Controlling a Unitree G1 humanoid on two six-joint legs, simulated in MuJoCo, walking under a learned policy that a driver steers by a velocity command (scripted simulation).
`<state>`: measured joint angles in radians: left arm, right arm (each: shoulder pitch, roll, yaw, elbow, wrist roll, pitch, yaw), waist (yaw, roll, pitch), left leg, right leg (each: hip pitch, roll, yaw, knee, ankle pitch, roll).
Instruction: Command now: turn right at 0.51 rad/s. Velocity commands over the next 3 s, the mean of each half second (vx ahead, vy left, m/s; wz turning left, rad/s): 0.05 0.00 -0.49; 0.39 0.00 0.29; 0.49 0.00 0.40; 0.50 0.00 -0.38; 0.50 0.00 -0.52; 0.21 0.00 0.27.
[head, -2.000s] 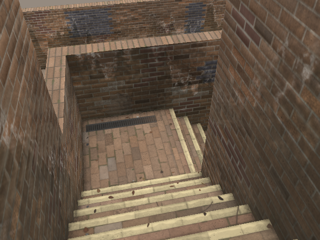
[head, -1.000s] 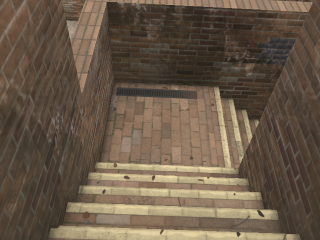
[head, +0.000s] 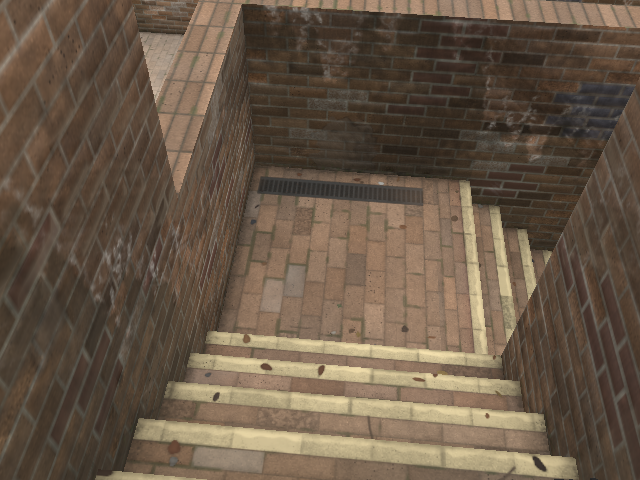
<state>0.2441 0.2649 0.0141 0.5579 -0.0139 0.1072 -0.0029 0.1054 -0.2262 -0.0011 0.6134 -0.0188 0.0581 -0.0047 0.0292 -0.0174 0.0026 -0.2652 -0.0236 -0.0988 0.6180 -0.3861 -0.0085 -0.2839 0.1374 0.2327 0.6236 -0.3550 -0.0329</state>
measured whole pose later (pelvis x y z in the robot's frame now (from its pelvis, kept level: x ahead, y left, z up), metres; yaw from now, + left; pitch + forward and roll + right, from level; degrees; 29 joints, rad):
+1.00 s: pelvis +0.21 +0.05 -0.21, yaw -2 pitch +1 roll +0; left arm 0.34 0.22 0.03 0.82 -0.04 -0.04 0.04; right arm 0.50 -0.17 -0.04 0.89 0.01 0.03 0.04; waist -0.05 -0.03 -0.03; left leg -0.33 -0.12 -0.08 0.66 -0.33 0.09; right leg -0.74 -0.03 0.08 2.04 -0.65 -0.03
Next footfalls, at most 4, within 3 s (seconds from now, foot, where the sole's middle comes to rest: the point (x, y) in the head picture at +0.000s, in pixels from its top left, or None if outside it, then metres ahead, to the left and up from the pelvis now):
0.32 right None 0.02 -0.11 -0.76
0.90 left None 0.25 0.12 -0.97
1.40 right None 0.48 -0.04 -1.17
1.80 left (251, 467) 0.72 0.24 -1.38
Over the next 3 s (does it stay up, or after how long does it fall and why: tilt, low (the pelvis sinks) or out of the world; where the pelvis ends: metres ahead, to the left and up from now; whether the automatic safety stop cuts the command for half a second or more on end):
stays up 1.13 0.05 -1.03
